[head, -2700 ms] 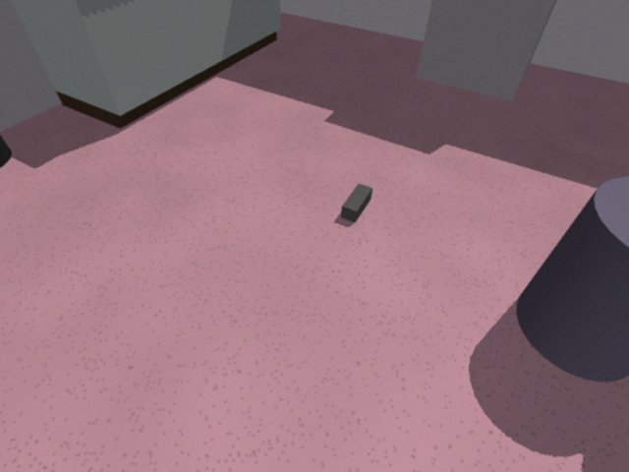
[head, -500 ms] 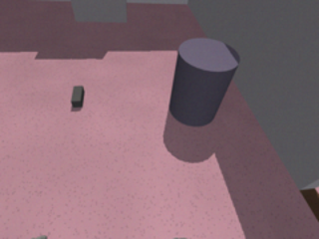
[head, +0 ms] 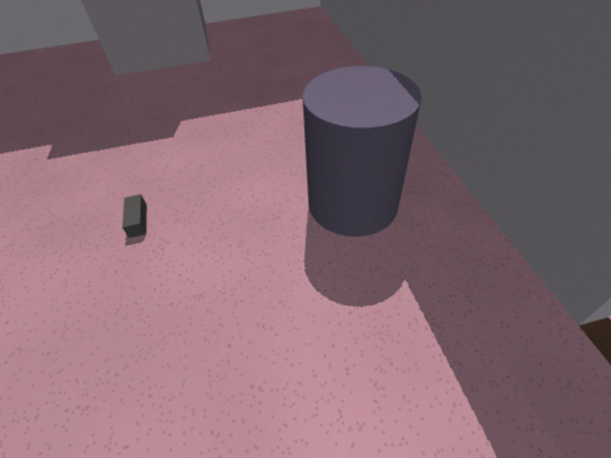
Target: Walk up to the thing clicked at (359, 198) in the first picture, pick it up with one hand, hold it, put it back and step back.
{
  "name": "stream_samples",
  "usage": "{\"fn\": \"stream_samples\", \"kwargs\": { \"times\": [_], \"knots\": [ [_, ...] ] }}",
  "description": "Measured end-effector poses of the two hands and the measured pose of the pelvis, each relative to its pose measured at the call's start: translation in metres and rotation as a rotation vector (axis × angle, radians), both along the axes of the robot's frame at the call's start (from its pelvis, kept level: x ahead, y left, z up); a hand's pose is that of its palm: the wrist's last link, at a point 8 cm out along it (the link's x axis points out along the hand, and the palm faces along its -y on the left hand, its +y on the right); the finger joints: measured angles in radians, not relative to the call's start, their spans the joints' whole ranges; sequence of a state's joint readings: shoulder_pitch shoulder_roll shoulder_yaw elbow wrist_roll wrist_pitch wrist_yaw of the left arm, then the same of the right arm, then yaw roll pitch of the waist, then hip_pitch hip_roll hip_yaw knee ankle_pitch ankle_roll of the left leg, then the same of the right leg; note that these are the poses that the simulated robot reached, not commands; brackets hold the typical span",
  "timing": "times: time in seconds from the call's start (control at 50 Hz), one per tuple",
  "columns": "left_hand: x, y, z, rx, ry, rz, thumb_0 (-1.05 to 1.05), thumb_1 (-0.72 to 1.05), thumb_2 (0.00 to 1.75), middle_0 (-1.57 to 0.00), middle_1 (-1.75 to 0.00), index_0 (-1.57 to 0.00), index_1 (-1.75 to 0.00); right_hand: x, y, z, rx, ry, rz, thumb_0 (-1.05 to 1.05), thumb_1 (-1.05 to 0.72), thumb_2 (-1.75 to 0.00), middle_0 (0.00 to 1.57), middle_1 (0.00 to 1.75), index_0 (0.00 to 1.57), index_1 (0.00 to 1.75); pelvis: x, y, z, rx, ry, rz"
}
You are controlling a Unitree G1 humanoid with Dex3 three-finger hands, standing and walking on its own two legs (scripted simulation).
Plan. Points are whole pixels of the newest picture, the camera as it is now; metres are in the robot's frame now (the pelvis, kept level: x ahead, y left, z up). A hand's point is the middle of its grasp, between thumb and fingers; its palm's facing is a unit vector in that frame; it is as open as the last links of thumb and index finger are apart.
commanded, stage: walk up
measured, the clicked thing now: (135, 215) +1.21 +0.80 -0.72
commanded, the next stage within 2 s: stand in 0.54 s
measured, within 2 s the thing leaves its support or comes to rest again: neither
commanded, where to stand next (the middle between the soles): +0.06 +0.03 m, yaw -1 degrees
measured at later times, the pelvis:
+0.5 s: pelvis +0.00 +0.01 +0.02, yaw -3 degrees
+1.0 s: pelvis +0.00 +0.01 +0.03, yaw -1 degrees
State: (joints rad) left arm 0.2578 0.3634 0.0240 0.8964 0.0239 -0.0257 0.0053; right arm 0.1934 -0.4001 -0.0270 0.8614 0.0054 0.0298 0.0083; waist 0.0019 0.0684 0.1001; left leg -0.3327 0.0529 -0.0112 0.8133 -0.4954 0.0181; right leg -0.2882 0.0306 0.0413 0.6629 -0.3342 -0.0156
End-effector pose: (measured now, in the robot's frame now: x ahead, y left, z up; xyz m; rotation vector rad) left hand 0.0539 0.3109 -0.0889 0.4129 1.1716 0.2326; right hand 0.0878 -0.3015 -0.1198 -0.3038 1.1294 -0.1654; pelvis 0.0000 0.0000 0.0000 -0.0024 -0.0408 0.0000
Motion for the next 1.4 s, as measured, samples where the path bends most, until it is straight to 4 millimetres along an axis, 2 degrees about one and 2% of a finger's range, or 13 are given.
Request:
{"fn": "stream_samples", "kwargs": {
  "times": [0.08, 0.16, 0.26, 0.36, 0.52, 0.76, 1.02, 1.4],
  "knots": [
    [0.018, 0.001, -0.004, -0.015, -0.034, -0.014, 0.01, 0.90, 0.90, -0.21, -0.30, -0.21, -0.30, -0.008, 0.009, -0.003, 0.005, 0.023, -0.005, 0.01, -0.91, -0.89, 0.20, 0.30, 0.20, 0.30, -0.001, 0.004, -0.001, 0.011, 0.005, -0.004],
    [0.037, -0.002, -0.006, -0.047, -0.064, -0.015, 0.01, 0.91, 0.90, -0.21, -0.30, -0.21, -0.30, -0.021, 0.015, 0.004, 0.005, 0.046, -0.020, 0.01, -0.91, -0.89, 0.20, 0.30, 0.20, 0.30, 0.000, 0.006, 0.004, 0.018, 0.002, -0.016],
    [0.054, -0.009, -0.008, -0.082, -0.085, -0.042, 0.01, 0.91, 0.90, -0.21, -0.30, -0.21, -0.30, -0.027, 0.012, 0.015, -0.013, 0.049, -0.048, 0.01, -0.91, -0.89, 0.20, 0.30, 0.20, 0.30, 0.002, 0.007, 0.009, 0.012, -0.003, -0.027],
    [0.062, -0.012, -0.006, -0.097, -0.077, -0.054, 0.01, 0.91, 0.90, -0.21, -0.30, -0.21, -0.30, -0.027, 0.007, 0.022, -0.029, 0.044, -0.070, 0.01, -0.91, -0.89, 0.20, 0.30, 0.20, 0.30, 0.002, 0.010, 0.014, 0.007, -0.006, -0.035],
    [0.056, -0.009, -0.004, -0.092, -0.029, -0.046, 0.01, 0.91, 0.90, -0.21, -0.30, -0.21, -0.30, -0.024, 0.006, 0.026, -0.028, 0.041, -0.087, 0.01, -0.91, -0.89, 0.20, 0.30, 0.20, 0.30, 0.001, 0.012, 0.020, 0.005, -0.006, -0.047],
    [0.037, 0.000, -0.003, -0.080, 0.036, -0.015, 0.01, 0.91, 0.90, -0.20, -0.30, -0.21, -0.30, -0.027, 0.017, 0.024, -0.008, 0.090, -0.080, 0.01, -0.91, -0.89, 0.20, 0.30, 0.20, 0.30, 0.000, 0.013, 0.025, 0.006, 0.001, -0.029],
    [0.023, 0.000, -0.004, -0.083, 0.062, 0.009, 0.01, 0.91, 0.90, -0.20, -0.30, -0.21, -0.30, -0.024, 0.017, 0.024, -0.009, 0.102, -0.071, 0.01, -0.91, -0.89, 0.20, 0.30, 0.20, 0.30, 0.001, 0.013, 0.026, 0.005, 0.008, -0.018],
    [0.029, -0.001, -0.004, -0.088, 0.042, 0.010, 0.01, 0.91, 0.90, -0.20, -0.30, -0.21, -0.30, -0.018, 0.016, 0.026, -0.018, 0.096, -0.066, 0.01, -0.91, -0.89, 0.20, 0.30, 0.20, 0.30, 0.005, 0.013, 0.026, 0.004, 0.006, -0.012]
  ]
}}
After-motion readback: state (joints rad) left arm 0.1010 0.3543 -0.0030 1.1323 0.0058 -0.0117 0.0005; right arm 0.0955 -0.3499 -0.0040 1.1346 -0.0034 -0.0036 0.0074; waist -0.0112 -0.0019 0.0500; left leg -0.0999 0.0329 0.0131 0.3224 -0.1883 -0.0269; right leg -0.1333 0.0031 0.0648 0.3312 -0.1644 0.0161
